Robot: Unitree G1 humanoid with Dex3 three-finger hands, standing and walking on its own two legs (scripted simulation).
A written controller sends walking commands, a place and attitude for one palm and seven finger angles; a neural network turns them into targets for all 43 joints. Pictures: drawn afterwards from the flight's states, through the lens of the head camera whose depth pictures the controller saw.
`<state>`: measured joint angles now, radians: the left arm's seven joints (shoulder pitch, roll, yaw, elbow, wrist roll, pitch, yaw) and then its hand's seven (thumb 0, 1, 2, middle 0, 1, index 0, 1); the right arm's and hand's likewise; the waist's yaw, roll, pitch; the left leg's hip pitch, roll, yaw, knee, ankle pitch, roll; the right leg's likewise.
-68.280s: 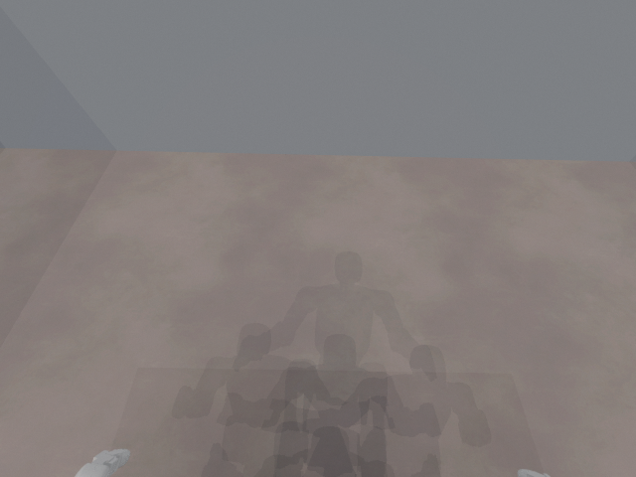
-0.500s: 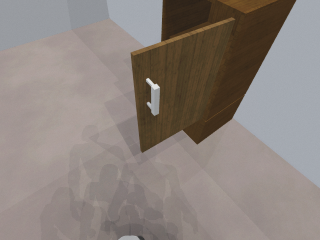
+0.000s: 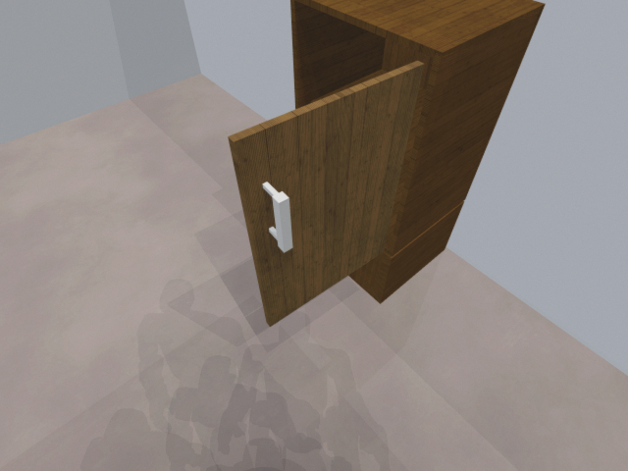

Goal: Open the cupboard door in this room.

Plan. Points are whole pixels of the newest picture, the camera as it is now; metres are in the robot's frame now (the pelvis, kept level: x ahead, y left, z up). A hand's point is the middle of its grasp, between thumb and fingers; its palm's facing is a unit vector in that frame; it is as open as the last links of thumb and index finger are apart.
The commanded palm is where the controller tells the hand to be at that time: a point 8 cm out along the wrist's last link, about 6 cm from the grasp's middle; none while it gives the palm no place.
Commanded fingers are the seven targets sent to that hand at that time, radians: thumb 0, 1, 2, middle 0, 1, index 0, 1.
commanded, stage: let the arm hang, fingers relaxed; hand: left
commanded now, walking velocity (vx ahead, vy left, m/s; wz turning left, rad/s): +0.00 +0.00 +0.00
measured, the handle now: (277, 217) +0.54 +0.10 -0.03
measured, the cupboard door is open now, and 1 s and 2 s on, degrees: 86 86 86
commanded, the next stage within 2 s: look to check the result in 0.10 s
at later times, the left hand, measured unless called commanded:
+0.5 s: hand out of the picture +0.01 +0.16 -0.17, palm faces +0.04 -0.98 -0.20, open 7.4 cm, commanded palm none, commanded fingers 0.00 0.90 0.90 -0.20 -0.30 -0.20 -0.30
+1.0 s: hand out of the picture +0.03 +0.17 -0.17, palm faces +0.04 -0.98 -0.22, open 7.4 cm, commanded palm none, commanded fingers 0.00 0.90 0.90 -0.20 -0.30 -0.20 -0.30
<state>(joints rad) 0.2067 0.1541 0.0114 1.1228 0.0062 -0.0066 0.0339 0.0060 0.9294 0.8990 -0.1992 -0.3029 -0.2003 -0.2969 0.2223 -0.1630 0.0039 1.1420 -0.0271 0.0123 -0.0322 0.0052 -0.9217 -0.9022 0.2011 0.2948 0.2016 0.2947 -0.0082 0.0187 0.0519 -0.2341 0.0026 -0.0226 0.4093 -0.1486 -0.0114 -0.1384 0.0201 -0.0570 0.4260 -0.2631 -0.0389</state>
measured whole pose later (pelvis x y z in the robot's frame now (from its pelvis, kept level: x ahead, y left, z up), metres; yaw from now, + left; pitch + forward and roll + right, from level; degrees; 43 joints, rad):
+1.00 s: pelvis +0.02 -0.01 +0.00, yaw +0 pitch -1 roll +0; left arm 0.25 0.15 0.01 1.14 0.00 -0.01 0.03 0.00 0.91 0.90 -0.20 -0.30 -0.20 -0.30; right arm 0.22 -0.17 0.00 1.15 -0.02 0.01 -0.04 0.00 -0.92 -0.90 0.20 0.29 0.20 0.29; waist 0.00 0.02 0.06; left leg -0.19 0.02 -0.02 0.39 -0.17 -0.03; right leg -0.09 0.04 -0.05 0.38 -0.27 -0.05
